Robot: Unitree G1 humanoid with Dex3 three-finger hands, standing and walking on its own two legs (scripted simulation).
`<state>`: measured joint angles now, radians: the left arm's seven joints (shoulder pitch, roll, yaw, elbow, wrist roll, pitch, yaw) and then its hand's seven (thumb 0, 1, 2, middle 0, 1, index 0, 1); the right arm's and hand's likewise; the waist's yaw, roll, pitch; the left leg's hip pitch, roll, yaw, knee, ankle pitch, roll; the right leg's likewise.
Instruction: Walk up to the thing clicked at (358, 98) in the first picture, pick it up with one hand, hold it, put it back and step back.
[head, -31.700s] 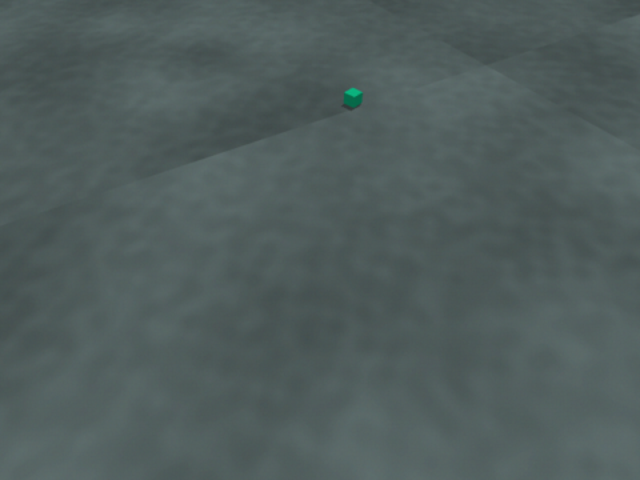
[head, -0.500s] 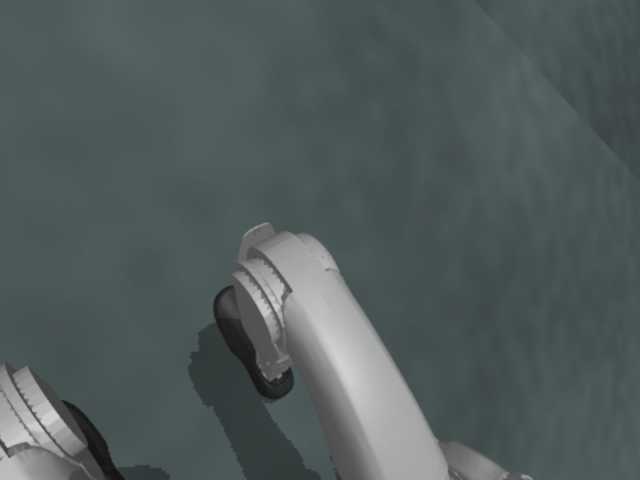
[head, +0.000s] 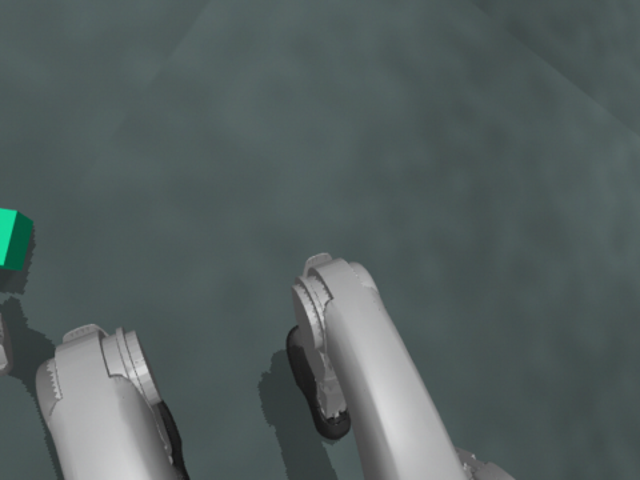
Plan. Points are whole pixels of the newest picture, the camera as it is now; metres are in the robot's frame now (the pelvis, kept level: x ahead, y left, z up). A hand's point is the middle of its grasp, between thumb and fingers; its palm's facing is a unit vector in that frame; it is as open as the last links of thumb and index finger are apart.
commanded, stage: withdraw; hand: left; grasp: from above
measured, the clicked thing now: out of the picture +0.46 +0.33 -0.31
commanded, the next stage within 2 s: home in 0.40 s
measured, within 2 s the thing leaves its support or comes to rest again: neither
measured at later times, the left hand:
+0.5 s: hand out of the picture +0.45 +0.32 -0.19, palm faces -0.54 -0.16 -0.83, open 12.7 cm
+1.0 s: hand out of the picture +0.32 +0.29 -0.04, palm faces -0.41 -0.45 -0.80, open 9.2 cm
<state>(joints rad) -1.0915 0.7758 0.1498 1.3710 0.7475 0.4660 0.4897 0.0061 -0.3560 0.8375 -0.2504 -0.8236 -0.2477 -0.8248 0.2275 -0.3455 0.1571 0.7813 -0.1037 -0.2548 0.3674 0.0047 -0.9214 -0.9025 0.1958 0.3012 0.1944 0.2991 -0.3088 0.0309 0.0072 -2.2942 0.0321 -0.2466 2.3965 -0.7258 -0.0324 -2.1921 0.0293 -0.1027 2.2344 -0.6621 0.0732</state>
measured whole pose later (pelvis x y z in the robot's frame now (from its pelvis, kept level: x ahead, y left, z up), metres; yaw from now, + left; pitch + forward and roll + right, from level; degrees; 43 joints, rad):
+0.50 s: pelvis -0.01 +0.00 -0.02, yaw +4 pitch +32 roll -10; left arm -1.09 0.79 0.01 1.44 1.13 -0.06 0.18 0.00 -0.28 0.83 -0.27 -0.83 -0.28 -0.82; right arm 0.18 -0.33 0.15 0.69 -0.12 -0.10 0.16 0.01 -0.90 -0.89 0.20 0.30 0.20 0.30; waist -0.29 0.00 0.06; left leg -2.31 0.01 -0.18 2.41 -0.67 -0.02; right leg -2.22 0.01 -0.04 2.30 -0.64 0.07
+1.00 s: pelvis -0.01 +0.00 +0.08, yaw +8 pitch +33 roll -6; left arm -0.42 0.53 -0.07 0.64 0.69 0.00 0.01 0.01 0.47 0.93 -0.23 -0.46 -0.22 -0.47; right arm 0.10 -0.29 -0.03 0.60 0.00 0.02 0.07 0.01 -0.90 -0.89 0.20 0.30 0.20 0.30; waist -0.07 0.05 -0.19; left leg -2.02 0.03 -0.10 2.10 -0.67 -0.01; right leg -1.97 -0.01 0.00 2.03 -0.65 0.07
